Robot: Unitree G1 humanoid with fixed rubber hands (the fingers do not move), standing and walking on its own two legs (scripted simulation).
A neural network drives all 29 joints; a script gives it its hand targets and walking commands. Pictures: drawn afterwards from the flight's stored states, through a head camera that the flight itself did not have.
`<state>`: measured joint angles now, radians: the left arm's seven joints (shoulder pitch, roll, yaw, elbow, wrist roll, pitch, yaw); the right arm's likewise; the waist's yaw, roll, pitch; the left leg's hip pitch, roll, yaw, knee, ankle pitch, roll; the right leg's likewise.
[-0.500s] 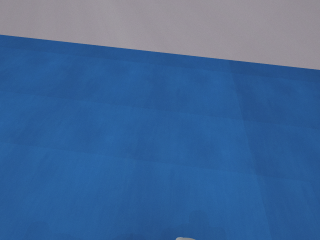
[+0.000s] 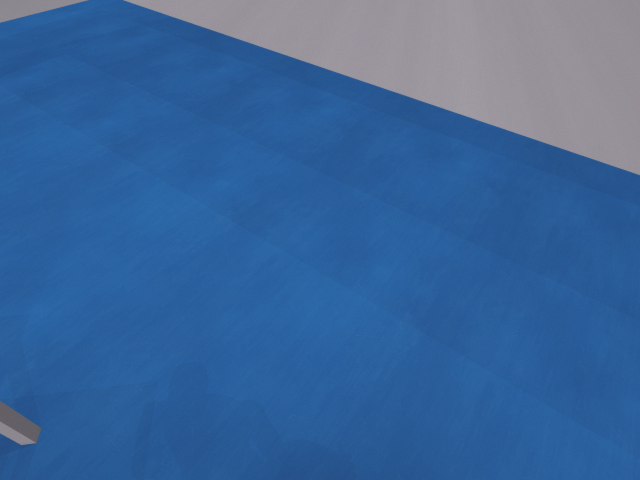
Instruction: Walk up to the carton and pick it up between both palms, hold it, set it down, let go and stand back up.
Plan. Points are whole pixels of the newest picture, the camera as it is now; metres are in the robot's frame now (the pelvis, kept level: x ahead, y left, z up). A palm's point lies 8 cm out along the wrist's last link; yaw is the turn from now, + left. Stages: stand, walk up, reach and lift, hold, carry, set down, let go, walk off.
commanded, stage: walk up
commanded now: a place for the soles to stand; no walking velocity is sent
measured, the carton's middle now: out of the picture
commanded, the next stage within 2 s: none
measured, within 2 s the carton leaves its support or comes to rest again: neither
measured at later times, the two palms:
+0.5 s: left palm out of the picture -0.04 +0.36 -0.09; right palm (403, 422) +0.24 -0.13 -0.10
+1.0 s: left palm out of the picture +0.03 +0.49 -0.09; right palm (250, 360) +0.35 +0.10 -0.12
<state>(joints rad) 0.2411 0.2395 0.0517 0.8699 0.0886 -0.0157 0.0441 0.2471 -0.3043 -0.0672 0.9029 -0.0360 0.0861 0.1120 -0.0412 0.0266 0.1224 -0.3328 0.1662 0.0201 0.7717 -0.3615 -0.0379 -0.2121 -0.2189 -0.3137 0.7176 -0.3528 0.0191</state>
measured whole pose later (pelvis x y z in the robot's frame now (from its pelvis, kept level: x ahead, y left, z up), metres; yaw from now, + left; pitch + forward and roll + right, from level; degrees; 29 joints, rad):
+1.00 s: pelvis +0.15 +0.25 +0.00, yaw +51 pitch -1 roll +1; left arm 0.30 0.24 0.01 0.68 0.03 -0.07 0.00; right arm 0.39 -0.22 -0.04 0.81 -0.03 0.03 0.04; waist -0.05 -0.02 0.06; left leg -0.24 -0.12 -0.12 0.70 -0.42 0.04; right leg -0.43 -0.04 -0.04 0.68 -0.25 -0.04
